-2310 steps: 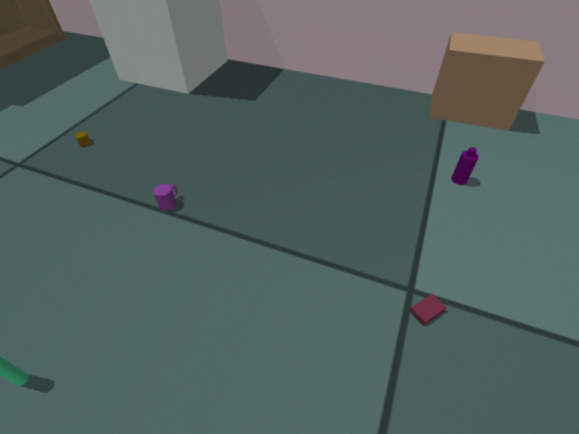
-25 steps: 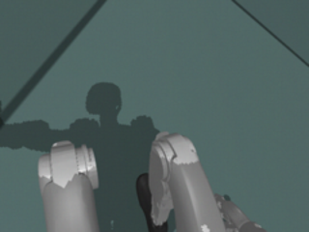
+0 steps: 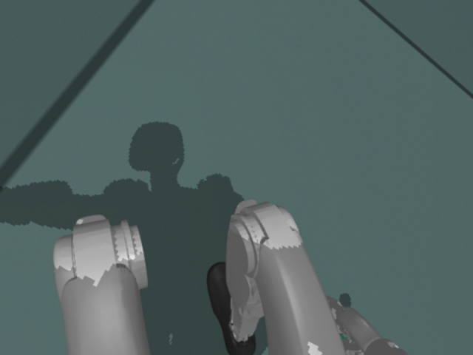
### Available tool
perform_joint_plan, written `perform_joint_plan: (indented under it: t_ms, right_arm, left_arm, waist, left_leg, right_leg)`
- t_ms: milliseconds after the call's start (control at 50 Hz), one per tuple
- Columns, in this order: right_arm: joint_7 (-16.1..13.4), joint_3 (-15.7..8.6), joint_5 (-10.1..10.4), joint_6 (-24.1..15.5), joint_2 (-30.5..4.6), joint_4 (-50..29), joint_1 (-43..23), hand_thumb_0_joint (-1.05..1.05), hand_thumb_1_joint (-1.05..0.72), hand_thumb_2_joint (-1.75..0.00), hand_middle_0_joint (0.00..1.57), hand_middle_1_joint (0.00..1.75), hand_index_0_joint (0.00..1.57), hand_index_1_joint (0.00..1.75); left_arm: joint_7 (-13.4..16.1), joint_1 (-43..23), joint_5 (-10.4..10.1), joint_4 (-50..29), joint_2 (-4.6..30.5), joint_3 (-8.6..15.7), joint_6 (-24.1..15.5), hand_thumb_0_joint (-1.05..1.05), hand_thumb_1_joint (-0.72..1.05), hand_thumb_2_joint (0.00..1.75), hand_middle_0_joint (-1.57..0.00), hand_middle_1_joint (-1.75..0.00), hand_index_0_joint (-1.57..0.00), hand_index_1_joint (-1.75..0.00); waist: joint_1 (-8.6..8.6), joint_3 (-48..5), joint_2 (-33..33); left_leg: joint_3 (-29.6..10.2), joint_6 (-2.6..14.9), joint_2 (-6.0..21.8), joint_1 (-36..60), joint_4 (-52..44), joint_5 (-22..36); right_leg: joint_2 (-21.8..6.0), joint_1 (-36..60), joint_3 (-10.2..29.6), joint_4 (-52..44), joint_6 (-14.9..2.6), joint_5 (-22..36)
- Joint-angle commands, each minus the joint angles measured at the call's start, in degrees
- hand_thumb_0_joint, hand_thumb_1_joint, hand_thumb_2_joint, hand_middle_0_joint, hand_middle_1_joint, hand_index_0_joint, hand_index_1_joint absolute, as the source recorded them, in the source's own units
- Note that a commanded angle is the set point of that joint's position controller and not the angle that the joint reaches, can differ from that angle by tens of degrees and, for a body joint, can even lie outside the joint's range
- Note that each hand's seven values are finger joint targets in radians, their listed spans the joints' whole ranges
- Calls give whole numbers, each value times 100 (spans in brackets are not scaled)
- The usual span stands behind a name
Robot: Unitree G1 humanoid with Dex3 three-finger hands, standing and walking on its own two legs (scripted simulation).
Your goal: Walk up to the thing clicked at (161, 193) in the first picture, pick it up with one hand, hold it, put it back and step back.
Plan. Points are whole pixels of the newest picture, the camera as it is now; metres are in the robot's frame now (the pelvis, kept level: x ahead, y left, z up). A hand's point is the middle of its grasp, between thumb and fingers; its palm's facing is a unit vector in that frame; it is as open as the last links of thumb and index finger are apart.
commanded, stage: close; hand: left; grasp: from above
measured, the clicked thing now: out of the picture +0.38 +0.44 -0.24
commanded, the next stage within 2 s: settle in 0.86 s
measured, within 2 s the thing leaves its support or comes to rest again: leaves its support in 1.34 s
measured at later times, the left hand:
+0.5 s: hand out of the picture +0.35 +0.42 -0.20, palm faces -0.41 -0.19 -0.89, open 10.5 cm
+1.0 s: hand out of the picture +0.35 +0.42 -0.20, palm faces -0.41 -0.20 -0.89, open 10.5 cm
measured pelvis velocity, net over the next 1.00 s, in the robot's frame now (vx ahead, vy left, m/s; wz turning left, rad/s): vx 0.00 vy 0.00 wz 0.00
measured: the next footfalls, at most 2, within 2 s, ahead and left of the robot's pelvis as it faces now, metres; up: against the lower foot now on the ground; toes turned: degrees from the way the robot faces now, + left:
none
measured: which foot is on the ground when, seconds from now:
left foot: down 0.00-1.00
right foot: down 0.00-1.00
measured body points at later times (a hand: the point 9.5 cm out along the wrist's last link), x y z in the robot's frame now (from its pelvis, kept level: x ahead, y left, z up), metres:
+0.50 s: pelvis +0.00 +0.00 +0.00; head +0.22 +0.14 +0.37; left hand +0.37 +0.42 -0.15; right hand +0.13 -0.25 -0.07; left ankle +0.07 +0.12 -0.26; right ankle +0.11 -0.11 -0.26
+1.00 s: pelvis +0.00 +0.00 +0.00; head +0.22 +0.15 +0.37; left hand +0.37 +0.42 -0.15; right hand +0.13 -0.25 -0.07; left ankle +0.07 +0.12 -0.26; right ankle +0.11 -0.11 -0.26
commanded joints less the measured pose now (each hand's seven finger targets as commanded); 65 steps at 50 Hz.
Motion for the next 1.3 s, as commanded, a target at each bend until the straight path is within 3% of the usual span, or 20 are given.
perform_joint_plan:
  t_ms: [0, 60, 80, 100, 140, 160, 180, 220, 420, 460, 640, 660, 720, 800, 840, 1000, 1020, 1160, 1220, 1280]
  right_arm:
    - [-103, -557, 26, -56, -1774, -166, 540, 0, -88, -90, 20, 30, 20, 30]
    - [-85, -500, 15, -59, -1753, -138, 636, 0, -88, -89, 20, 30, 20, 30]
    - [-75, -527, -8, -86, -1795, -191, 571, 0, -89, -89, 20, 30, 20, 30]
    - [-87, -526, 6, -91, -1799, -134, 562, 0, -88, -90, 20, 30, 20, 30]
    - [-92, -508, 12, -96, -1813, -182, 580, 0, -89, -90, 20, 30, 20, 30]
    - [-98, -484, -19, -81, -1831, -147, 616, 0, -89, -90, 20, 30, 20, 30]
    - [-94, -482, -20, -98, -1813, -210, 545, 0, -88, -89, 20, 30, 20, 30]
    - [-106, -470, -28, -79, -1816, -154, 567, 0, -88, -89, 20, 30, 20, 30]
    - [-98, -439, -48, -88, -1804, -122, 481, 0, -89, -90, 20, 30, 20, 30]
    - [-99, -414, -29, -89, -1821, -159, 470, 0, -89, -90, 20, 30, 20, 30]
    - [-119, -450, -50, -85, -1812, -206, 498, 0, -89, -90, 20, 30, 20, 30]
    - [-119, -433, -26, -70, -1782, -162, 482, 0, -89, -90, 20, 30, 20, 30]
    - [-121, -444, -33, -78, -1832, -212, 446, 0, -89, -90, 20, 30, 20, 30]
    - [-126, -379, -57, -26, -1728, -133, 514, 0, -89, -90, 20, 30, 20, 30]
    - [-118, -428, -69, -52, -1767, -161, 436, 0, -89, -90, 20, 30, 20, 30]
    - [-113, -427, -108, -48, -1830, -201, 513, 0, -91, -90, 20, 30, 20, 30]
    - [-127, -440, -65, -42, -1792, -176, 449, 0, -91, -90, 20, 30, 20, 30]
    - [-121, -570, -6, -56, -1769, -234, 435, 0, -91, -90, 20, 30, 20, 30]
    - [-79, -677, 28, -68, -1770, -181, 588, 0, -91, -90, 20, 30, 20, 30]
    - [-33, -869, 115, -46, -1730, -76, 670, 0, -91, -90, 20, 30, 20, 30]
  left_arm:
    - [202, -1083, -160, -516, 1488, -49, 46, 0, 0, 87, -40, -97, -43, -94]
    - [232, -998, -96, -412, 1672, 49, 67, 0, 4, 86, -43, -97, -46, -93]
    - [192, -1218, -115, -498, 1433, -223, 61, 0, 5, 86, -44, -98, -47, -94]
    - [241, -1140, -216, -382, 1591, 12, 55, 0, 4, 86, -43, -97, -46, -94]
    - [240, -1176, -195, -426, 1493, -130, 43, 0, 6, 84, -45, -96, -48, -92]
    - [284, -1043, -180, -303, 1696, 63, 55, 0, 7, 86, -45, -97, -49, -94]
    - [247, -1030, -134, -354, 1527, -140, 65, 0, 9, 86, -46, -97, -50, -93]
    - [272, -894, -215, -250, 1565, -18, 63, 0, 11, 86, -47, -98, -51, -94]
    - [243, -1156, -302, -542, 1488, -162, 11, 0, 16, 89, -53, -97, -56, -94]
    - [268, -934, -278, -288, 1688, 16, 60, 0, 16, 89, -52, -98, -55, -95]
    - [204, -996, -228, -464, 1591, -69, 65, 0, 23, 94, -60, -97, -62, -95]
    - [241, -946, -311, -362, 1686, 95, 61, 0, 23, 94, -59, -97, -61, -95]
    - [200, -1018, -225, -411, 1644, -89, 65, 0, 25, 96, -60, -99, -62, -97]
    - [253, -833, -275, -249, 1661, 61, 67, 0, 29, 96, -64, -98, -66, -96]
    - [220, -1184, -283, -541, 1490, -157, 37, 0, 31, 96, -64, -100, -66, -98]
    - [226, -933, -251, -364, 1645, 4, 87, 0, 34, 105, -72, -105, -74, -103]
    - [237, -912, -293, -421, 1751, 122, 99, 0, 34, 105, -73, -105, -75, -103]
    - [144, -1159, -338, -1257, 1737, 183, 145, 0, 32, 106, -72, -102, -73, -101]
    - [52, -1171, -320, -1553, 1735, 205, 191, 0, 31, 103, -72, -100, -73, -99]
    - [-45, -1171, -442, -2483, 1767, 425, 226, 0, 31, 101, -72, -97, -73, -96]
  waist:
    - [-64, -3146, 2534]
    - [-80, -3065, 2514]
    - [-151, -3065, 2530]
    - [-121, -3036, 2385]
    - [-114, -3029, 2446]
    - [-82, -3073, 2397]
    - [-70, -3061, 2418]
    - [-57, -3127, 2343]
    - [-58, -3094, 2506]
    - [-15, -3074, 2385]
    - [-46, -3133, 2400]
    - [-7, -3107, 2267]
    - [-51, -3095, 2415]
    - [8, -3081, 2299]
    - [-48, -2969, 2471]
    - [-40, -3055, 2454]
    - [80, -3150, 2464]
    - [235, -3642, 2905]
    - [201, -3740, 3109]
    - [506, -4334, 3702]
  left_leg:
    - [412, 1, 125, 2632, -1631, 795]
    - [411, -3, 117, 2621, -1637, 821]
    - [435, 11, 114, 2645, -1594, 792]
    - [385, 18, 125, 2530, -1604, 715]
    - [427, 17, 113, 2542, -1606, 711]
    - [407, 18, 115, 2570, -1643, 752]
    - [433, 21, 113, 2553, -1588, 717]
    - [411, 25, 107, 2544, -1616, 770]
    - [389, 6, 105, 2589, -1667, 768]
    - [374, 11, 104, 2515, -1682, 705]
    - [408, 29, 109, 2528, -1608, 769]
    - [375, 25, 102, 2482, -1654, 705]
    - [408, 29, 100, 2579, -1607, 769]
    - [410, 31, 111, 2434, -1612, 772]
    - [379, 5, 95, 2474, -1713, 563]
    - [388, 10, 89, 2554, -1691, 783]
    - [378, 1, 98, 2546, -1725, 692]
    - [422, -39, 64, 2881, -1787, 831]
    - [459, -49, 59, 3028, -1767, 1021]
    - [460, -118, 53, 3599, -1954, 1343]
  right_leg:
    - [110, 1305, -310, -1270, -375, 1047]
    - [100, 1314, -332, -1214, -370, 1079]
    - [102, 1249, -307, -1252, -357, 1065]
    - [94, 1247, -356, -1277, -351, 1001]
    - [97, 1339, -297, -1316, -359, 986]
    - [109, 1383, -345, -1327, -349, 1028]
    - [114, 1338, -299, -1312, -355, 990]
    - [122, 1437, -336, -1338, -349, 1042]
    - [122, 1385, -342, -1324, -361, 1040]
    - [114, 1356, -371, -1311, -363, 961]
    - [122, 1442, -293, -1362, -360, 1031]
    - [105, 1405, -357, -1352, -354, 958]
    - [112, 1338, -319, -1317, -360, 1025]
    - [120, 1489, -314, -1367, -353, 1023]
    - [113, 1229, -354, -1309, -383, 827]
    - [103, 1358, -364, -1305, -356, 1036]
    - [109, 1336, -333, -1298, -384, 935]
    - [66, 1338, -318, -1250, -407, 1036]
    - [43, 1298, -276, -1213, -410, 1207]
    - [-19, 1237, -255, -1158, -454, 1330]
